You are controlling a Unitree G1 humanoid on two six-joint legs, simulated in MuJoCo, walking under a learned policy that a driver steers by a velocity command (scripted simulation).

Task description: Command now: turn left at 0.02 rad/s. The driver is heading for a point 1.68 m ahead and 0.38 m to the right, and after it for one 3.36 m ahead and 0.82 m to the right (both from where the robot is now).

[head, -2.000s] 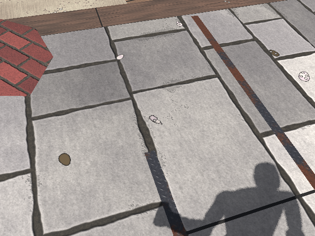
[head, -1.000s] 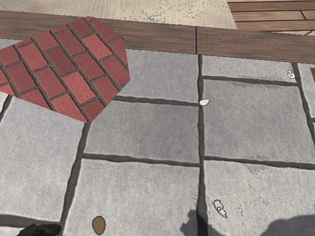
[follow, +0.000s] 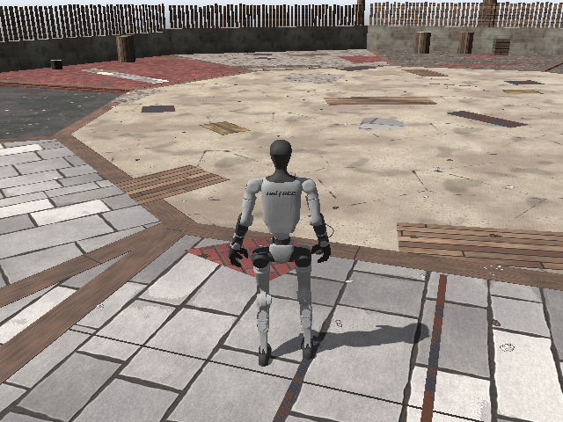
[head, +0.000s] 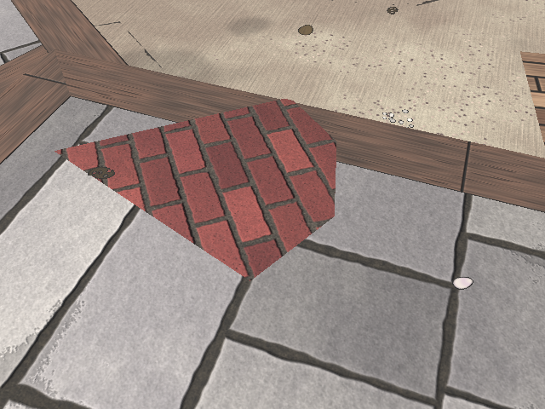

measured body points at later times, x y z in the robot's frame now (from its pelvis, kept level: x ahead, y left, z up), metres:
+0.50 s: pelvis +0.00 +0.00 +0.00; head +0.01 +0.00 +0.45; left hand +0.05 +0.26 -0.15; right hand +0.05 -0.25 -0.14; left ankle -0.03 +0.10 -0.74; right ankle +0.02 -0.16 -0.74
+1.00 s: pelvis +0.00 +0.00 +0.00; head +0.01 +0.00 +0.45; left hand +0.01 +0.25 -0.15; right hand +0.00 -0.24 -0.15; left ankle -0.03 +0.10 -0.74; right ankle +0.02 -0.16 -0.74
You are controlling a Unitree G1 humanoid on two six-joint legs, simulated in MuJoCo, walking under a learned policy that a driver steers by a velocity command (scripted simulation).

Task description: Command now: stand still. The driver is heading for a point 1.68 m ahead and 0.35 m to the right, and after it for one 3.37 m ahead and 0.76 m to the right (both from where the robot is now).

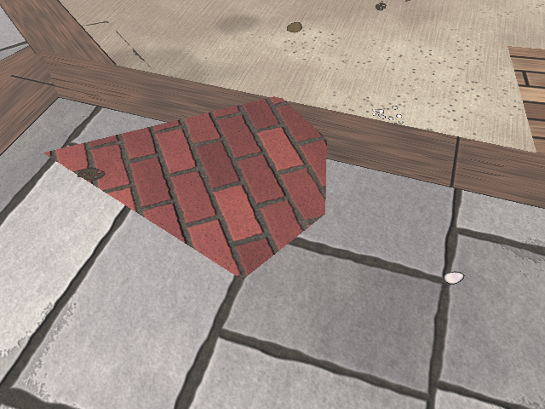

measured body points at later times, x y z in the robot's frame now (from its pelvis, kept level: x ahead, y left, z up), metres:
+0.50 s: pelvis +0.00 +0.00 +0.00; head +0.01 +0.00 +0.45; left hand +0.00 +0.24 -0.16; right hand -0.01 -0.24 -0.16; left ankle -0.04 +0.11 -0.74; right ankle +0.02 -0.15 -0.74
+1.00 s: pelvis +0.10 -0.06 +0.01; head +0.10 -0.07 +0.46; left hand +0.04 +0.18 -0.14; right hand +0.16 -0.32 -0.14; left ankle +0.06 +0.09 -0.65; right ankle +0.04 -0.14 -0.74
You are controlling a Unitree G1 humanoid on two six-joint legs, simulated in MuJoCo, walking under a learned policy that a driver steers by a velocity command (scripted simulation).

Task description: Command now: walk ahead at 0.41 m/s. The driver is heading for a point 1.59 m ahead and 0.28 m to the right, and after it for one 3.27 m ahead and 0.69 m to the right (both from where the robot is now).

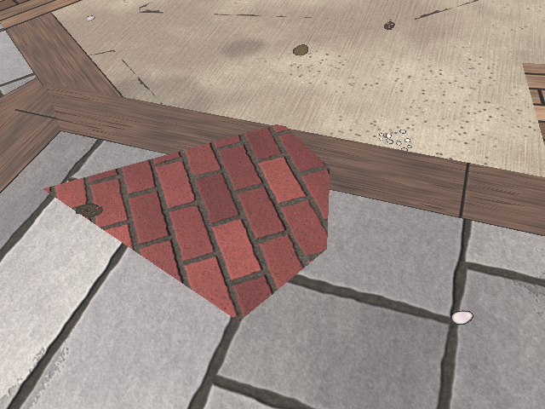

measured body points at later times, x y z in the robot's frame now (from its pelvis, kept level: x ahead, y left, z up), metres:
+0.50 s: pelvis +0.28 +0.06 -0.01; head +0.30 +0.06 +0.44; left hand +0.33 +0.32 -0.15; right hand +0.36 -0.21 -0.14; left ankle +0.33 +0.14 -0.74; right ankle +0.20 -0.09 -0.64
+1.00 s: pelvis +0.57 -0.02 -0.01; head +0.60 -0.03 +0.44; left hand +0.70 +0.25 -0.12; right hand +0.59 -0.28 -0.16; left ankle +0.45 +0.13 -0.65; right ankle +0.64 -0.10 -0.74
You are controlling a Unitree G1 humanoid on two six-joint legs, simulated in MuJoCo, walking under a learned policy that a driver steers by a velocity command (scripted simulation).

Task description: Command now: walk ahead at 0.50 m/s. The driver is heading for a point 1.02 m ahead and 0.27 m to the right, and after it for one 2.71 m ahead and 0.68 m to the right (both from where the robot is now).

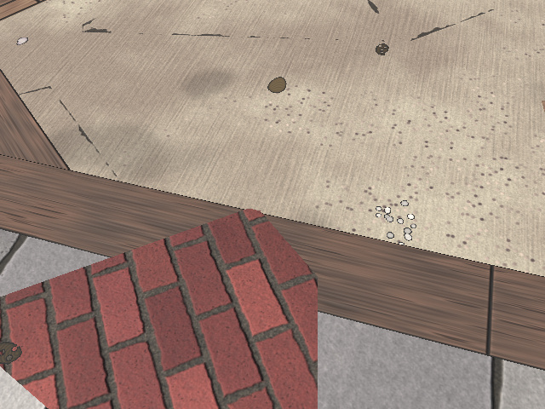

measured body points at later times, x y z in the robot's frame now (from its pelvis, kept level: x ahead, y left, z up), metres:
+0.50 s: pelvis +0.29 +0.05 -0.01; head +0.31 +0.06 +0.44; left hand +0.25 +0.31 -0.16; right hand +0.45 -0.19 -0.12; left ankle +0.38 +0.15 -0.73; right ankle +0.10 -0.08 -0.68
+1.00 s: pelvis +0.53 +0.02 -0.01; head +0.56 +0.01 +0.44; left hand +0.75 +0.23 -0.12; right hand +0.51 -0.24 -0.15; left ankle +0.39 +0.16 -0.71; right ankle +0.63 -0.09 -0.73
